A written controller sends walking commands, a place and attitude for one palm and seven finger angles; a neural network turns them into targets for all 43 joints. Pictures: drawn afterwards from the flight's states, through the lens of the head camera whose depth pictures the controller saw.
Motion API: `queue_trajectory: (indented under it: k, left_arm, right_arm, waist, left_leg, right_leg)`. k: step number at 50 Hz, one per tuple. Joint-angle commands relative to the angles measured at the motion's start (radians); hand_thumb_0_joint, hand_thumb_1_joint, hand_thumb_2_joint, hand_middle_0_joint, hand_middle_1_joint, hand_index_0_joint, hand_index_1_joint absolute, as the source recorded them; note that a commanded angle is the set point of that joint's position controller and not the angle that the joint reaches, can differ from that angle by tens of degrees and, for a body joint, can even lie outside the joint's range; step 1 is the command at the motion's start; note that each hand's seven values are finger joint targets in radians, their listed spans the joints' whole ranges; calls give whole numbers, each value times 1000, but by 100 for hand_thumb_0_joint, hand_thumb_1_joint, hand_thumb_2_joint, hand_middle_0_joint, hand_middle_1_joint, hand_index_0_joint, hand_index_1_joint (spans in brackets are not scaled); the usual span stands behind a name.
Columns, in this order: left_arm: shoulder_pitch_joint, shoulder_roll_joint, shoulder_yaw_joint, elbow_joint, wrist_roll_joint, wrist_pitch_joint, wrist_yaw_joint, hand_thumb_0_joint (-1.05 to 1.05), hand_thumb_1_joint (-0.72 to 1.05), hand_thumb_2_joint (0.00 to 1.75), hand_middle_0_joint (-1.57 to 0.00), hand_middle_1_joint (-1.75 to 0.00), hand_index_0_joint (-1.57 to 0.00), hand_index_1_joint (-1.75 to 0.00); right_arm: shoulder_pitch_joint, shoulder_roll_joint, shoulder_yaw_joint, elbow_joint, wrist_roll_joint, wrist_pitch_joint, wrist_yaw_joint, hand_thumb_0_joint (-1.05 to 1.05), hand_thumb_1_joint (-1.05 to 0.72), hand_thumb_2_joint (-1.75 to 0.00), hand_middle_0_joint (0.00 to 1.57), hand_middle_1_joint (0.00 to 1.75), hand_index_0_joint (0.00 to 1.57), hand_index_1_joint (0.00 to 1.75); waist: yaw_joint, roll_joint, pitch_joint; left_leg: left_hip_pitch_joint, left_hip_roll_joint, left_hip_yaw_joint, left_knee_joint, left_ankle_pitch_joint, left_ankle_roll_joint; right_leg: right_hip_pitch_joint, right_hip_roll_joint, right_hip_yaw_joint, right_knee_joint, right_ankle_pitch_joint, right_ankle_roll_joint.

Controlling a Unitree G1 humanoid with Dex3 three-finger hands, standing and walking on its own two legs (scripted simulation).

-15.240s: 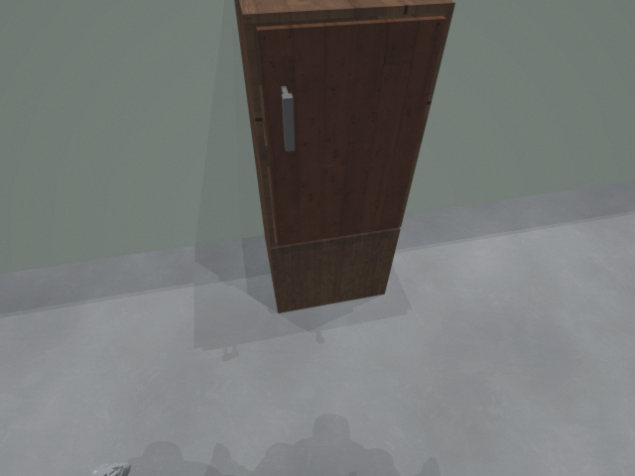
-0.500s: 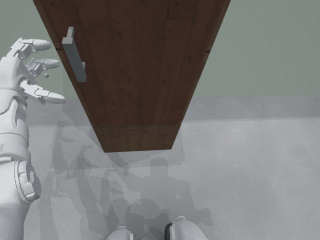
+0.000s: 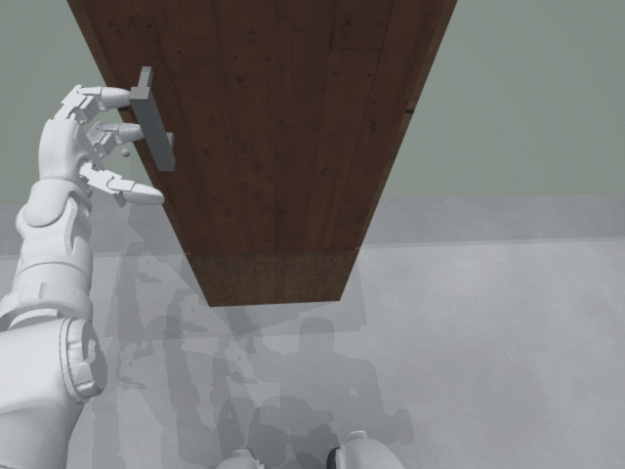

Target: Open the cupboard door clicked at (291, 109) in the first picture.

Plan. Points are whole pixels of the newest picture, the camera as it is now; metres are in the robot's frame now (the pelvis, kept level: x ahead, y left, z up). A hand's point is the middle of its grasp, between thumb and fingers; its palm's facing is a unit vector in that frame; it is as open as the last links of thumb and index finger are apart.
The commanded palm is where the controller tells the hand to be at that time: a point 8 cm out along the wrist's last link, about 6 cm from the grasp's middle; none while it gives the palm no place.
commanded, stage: slide the fingers in behind the handle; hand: left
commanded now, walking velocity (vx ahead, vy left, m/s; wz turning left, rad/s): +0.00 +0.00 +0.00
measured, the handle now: (157, 121) +0.53 +0.18 +0.10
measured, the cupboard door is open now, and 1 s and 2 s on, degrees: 0 0 2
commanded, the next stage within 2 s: close the thumb around the handle in 0.90 s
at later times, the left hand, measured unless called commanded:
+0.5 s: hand (157, 153) +0.48 +0.18 +0.09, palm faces +0.03 -1.00 +0.02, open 13.9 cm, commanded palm +0.46 +0.21 +0.09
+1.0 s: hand (166, 154) +0.48 +0.17 +0.09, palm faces +0.02 -1.00 -0.01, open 14.0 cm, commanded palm +0.46 +0.21 +0.09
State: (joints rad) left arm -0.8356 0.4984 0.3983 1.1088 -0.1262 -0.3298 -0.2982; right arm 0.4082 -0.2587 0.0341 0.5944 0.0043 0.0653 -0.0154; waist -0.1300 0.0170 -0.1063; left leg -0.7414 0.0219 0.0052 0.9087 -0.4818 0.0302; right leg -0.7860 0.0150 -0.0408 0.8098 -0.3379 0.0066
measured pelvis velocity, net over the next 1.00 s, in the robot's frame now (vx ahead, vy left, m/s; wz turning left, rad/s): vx -0.01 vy -0.01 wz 0.00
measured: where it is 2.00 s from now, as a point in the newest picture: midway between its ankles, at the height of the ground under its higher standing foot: outside the picture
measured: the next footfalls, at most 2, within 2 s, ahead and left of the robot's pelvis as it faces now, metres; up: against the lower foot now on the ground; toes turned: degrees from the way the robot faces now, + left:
none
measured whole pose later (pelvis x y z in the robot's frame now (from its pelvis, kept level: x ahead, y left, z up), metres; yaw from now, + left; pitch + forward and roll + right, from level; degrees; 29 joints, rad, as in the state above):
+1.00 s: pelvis -0.01 -0.01 +0.00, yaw +0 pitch +17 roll -2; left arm -0.88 0.43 0.35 1.15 -0.10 -0.37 -0.20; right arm 0.41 -0.27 0.02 0.61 0.00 0.04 -0.01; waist -0.14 0.02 -0.10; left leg -0.75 0.02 0.01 0.90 -0.46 0.02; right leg -0.80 0.01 -0.03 0.83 -0.33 -0.01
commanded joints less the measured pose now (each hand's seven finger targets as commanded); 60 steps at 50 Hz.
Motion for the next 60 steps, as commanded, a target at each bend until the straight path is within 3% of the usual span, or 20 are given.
queue_trajectory:
  k: [1, 9, 11, 14, 17, 23, 25, 29, 31, 32, 34, 40, 43, 45, 48, 50, 51, 55, 57, 60]
  left_arm:
    - [-445, 198, -14, -233, -11, -76, 11, 0, -50, 30, -30, -120, -30, -120]
    - [-495, 190, -14, -222, -2, -91, 50, 0, -50, 30, -30, -120, -30, -120]
    - [-478, 223, 16, -209, 6, -97, 66, 0, -50, 30, -30, -120, -30, -120]
    - [-500, 166, -41, -249, 17, -112, 67, 0, -50, 30, -30, -120, -30, -120]
    - [-498, 148, -43, -207, 0, -100, 62, 0, -50, 30, -30, -120, -30, -120]
    - [-444, 178, 3, -213, -4, -97, 82, 0, -50, 30, -30, -120, -30, -120]
    - [-478, 107, -69, -253, 14, -110, 91, 0, -50, 30, -30, -120, -30, -120]
    - [-442, 168, -1, -219, 7, -116, 110, 0, -50, 30, -30, -120, -30, -120]
    - [-471, 143, -21, -181, 4, -103, 112, 0, -50, 30, -30, -120, -30, -120]
    - [-461, 164, -3, -169, 8, -98, 114, 0, -50, 30, -30, -120, -30, -120]
    - [-462, 210, 20, -178, 26, -106, 119, 0, -50, 30, -30, -120, -30, -120]
    - [-514, 154, -36, -181, 24, -125, 105, 0, -50, 30, -30, -120, -30, -120]
    - [-478, 178, -6, -197, 7, -120, 93, 0, -50, 30, -30, -120, -30, -120]
    - [-483, 119, -52, -184, 6, -110, 87, 0, -50, 30, -30, -120, -30, -120]
    - [-489, 142, -34, -162, 9, -100, 98, 0, -50, 30, -30, -120, -30, -120]
    - [-521, 162, -24, -176, 13, -100, 107, 0, -50, 30, -30, -120, -30, -120]
    - [-509, 167, -12, -166, 13, -99, 111, 0, -44, 32, -30, -121, -30, -121]
    - [-490, 180, -3, -197, 26, -122, 116, 0, -22, 42, -32, -123, -32, -123]
    - [-476, 147, -32, -192, 23, -120, 110, 0, -11, 47, -33, -124, -33, -124]
    - [-470, 190, 5, -150, 16, -109, 106, 0, 6, 54, -34, -126, -34, -126]
  right_arm:
    - [146, -177, -69, -50, -6, -24, -6, 0, -90, -90, 20, 30, 20, 30]
    - [138, -174, -66, -46, -8, -33, -8, 0, -90, -90, 20, 30, 20, 30]
    - [141, -177, -67, -45, -11, -35, -6, 0, -90, -90, 20, 30, 20, 30]
    - [136, -170, -68, -49, -10, -38, -2, 0, -90, -90, 20, 30, 20, 30]
    - [136, -175, -69, -39, -8, -40, -4, 0, -90, -90, 20, 30, 20, 30]
    - [140, -172, -67, -52, -10, -44, -2, 0, -90, -90, 20, 30, 20, 30]
    - [131, -161, -67, -52, -10, -44, 5, 0, -90, -90, 20, 30, 20, 30]
    - [134, -171, -71, -51, -9, -43, 3, 0, -90, -90, 20, 30, 20, 30]
    - [128, -167, -67, -45, -5, -45, -1, 0, -90, -90, 20, 30, 20, 30]
    - [131, -170, -67, -49, -6, -46, -2, 0, -90, -90, 20, 30, 20, 30]
    - [127, -172, -65, -53, -6, -47, -5, 0, -90, -90, 20, 30, 20, 30]
    - [129, -170, -66, -45, -7, -56, -8, 0, -90, -90, 20, 30, 20, 30]
    - [137, -176, -66, -53, -8, -56, -9, 0, -90, -90, 20, 30, 20, 30]
    - [134, -170, -66, -45, -8, -56, -6, 0, -90, -90, 20, 30, 20, 30]
    - [141, -177, -67, -45, -9, -52, -7, 0, -90, -90, 20, 30, 20, 30]
    - [139, -175, -66, -44, -7, -51, -9, 0, -90, -90, 20, 30, 20, 30]
    - [142, -176, -67, -42, -9, -51, -9, 0, -90, -90, 20, 30, 20, 30]
    - [144, -170, -68, -44, -13, -52, -5, 0, -90, -90, 20, 30, 20, 30]
    - [138, -170, -66, -49, -11, -51, -3, 0, -90, -90, 20, 30, 20, 30]
    - [141, -177, -66, -45, -8, -47, -6, 0, -90, -90, 20, 30, 20, 30]
  waist:
    - [-24, 98, -407]
    - [-25, 120, -414]
    - [-16, 88, -414]
    - [-24, 127, -455]
    - [-36, 74, -415]
    - [-3, 75, -432]
    - [-18, 110, -425]
    - [-4, 41, -424]
    - [-23, 22, -365]
    - [-14, 7, -359]
    - [-6, 47, -385]
    - [-34, 63, -403]
    - [-10, 80, -463]
    - [-25, 77, -434]
    - [-30, 35, -377]
    - [-30, 54, -388]
    - [-30, 27, -393]
    - [-12, 90, -446]
    - [-21, 71, -428]
    - [-20, 33, -395]
  left_leg:
    - [254, 7, -44, -96, 537, -23]
    - [240, -2, -41, -98, 482, -21]
    - [212, -4, -41, -100, 457, -19]
    - [258, -4, -43, -96, 499, -22]
    - [217, -6, -37, -103, 426, -17]
    - [194, -11, -28, -107, 458, -13]
    - [228, -9, -29, -109, 464, -18]
    - [184, -12, -23, -113, 425, -13]
    - [141, -16, -14, -122, 365, -9]
    - [119, -19, -13, -126, 336, -7]
    - [126, -22, -12, -126, 335, -6]
    - [164, -17, -21, -116, 340, -8]
    - [187, -19, -23, -114, 394, -13]
    - [202, -13, -24, -110, 411, -14]
    - [166, -15, -26, -116, 376, -7]
    - [151, -18, -22, -118, 352, -8]
    - [144, -18, -20, -116, 352, -5]
    - [187, -17, -21, -107, 412, -12]
    - [180, -16, -20, -112, 401, -12]
    - [134, -18, -17, -114, 356, -6]
  right_leg:
    - [221, 28, 2, -31, 348, -27]
    - [219, 25, 7, -29, 325, -27]
    - [244, 24, 9, -27, 320, -28]
    - [237, 24, 9, -22, 338, -28]
    - [245, 25, 11, -37, 312, -26]
    - [293, 23, 13, -28, 356, -31]
    - [253, 22, 9, -30, 341, -28]
    - [301, 25, 17, -34, 340, -28]
    - [297, 20, 21, -47, 317, -24]
    - [310, 20, 23, -48, 301, -25]
    - [313, 16, 30, -45, 297, -27]
    - [273, 18, 27, -42, 283, -25]
    - [306, 18, 23, -30, 325, -30]
    - [264, 19, 16, -35, 323, -26]
    - [259, 22, 16, -44, 299, -27]
    - [271, 19, 24, -45, 293, -24]
    - [281, 19, 24, -47, 298, -23]
    - [282, 18, 23, -30, 332, -27]
    - [281, 19, 21, -35, 323, -26]
    - [299, 20, 26, -43, 309, -25]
